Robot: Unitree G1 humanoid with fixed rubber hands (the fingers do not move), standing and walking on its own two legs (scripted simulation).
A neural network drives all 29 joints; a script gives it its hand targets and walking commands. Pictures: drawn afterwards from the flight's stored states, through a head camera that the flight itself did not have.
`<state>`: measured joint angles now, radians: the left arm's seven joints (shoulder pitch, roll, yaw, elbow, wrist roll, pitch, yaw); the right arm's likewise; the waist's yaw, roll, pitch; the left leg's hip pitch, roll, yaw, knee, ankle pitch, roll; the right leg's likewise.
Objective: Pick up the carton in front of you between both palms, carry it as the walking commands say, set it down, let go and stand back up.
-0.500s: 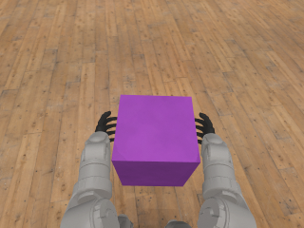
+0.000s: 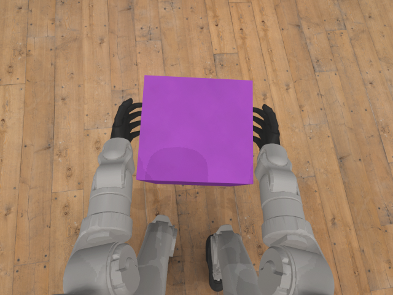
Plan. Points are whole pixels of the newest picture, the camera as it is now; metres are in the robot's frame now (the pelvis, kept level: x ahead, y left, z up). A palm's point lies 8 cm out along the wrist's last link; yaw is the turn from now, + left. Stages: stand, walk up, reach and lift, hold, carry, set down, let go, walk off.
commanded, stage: set down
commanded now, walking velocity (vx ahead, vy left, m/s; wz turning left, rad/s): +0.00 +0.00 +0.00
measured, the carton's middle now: (195, 141) +0.43 +0.03 -0.16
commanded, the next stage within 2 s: none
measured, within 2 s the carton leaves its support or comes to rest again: rests again in 1.50 s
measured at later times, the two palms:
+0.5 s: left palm (128, 139) +0.44 +0.21 -0.24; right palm (238, 144) +0.46 -0.09 -0.24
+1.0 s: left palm (133, 142) +0.47 +0.22 -0.40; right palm (222, 147) +0.49 -0.08 -0.39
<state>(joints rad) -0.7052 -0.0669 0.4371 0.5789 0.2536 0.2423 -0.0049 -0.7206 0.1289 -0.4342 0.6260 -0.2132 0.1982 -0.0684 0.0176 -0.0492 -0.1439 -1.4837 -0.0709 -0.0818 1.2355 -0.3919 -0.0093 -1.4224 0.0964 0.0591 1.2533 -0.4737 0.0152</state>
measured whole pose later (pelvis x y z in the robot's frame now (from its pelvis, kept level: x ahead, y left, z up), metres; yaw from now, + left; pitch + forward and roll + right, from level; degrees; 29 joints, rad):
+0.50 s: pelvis -0.02 +0.01 -0.12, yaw -3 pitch +46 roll -4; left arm -0.99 0.08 0.39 0.70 0.16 0.23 0.02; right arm -0.98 0.05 -0.41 0.71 -0.13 0.18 -0.14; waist 0.06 -0.06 -0.10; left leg -2.00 -0.10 -0.09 1.69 -0.49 -0.02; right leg -1.93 0.15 0.05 1.70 -0.59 0.05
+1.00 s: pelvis -0.05 +0.01 -0.23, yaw -5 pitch +42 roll -4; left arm -1.34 0.27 0.35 0.87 0.11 0.26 0.02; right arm -1.35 -0.07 -0.36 0.86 -0.05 0.22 -0.21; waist 0.10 -0.07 0.25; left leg -2.24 -0.09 -0.07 2.05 -0.53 -0.02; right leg -2.17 0.21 0.03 2.05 -0.62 0.09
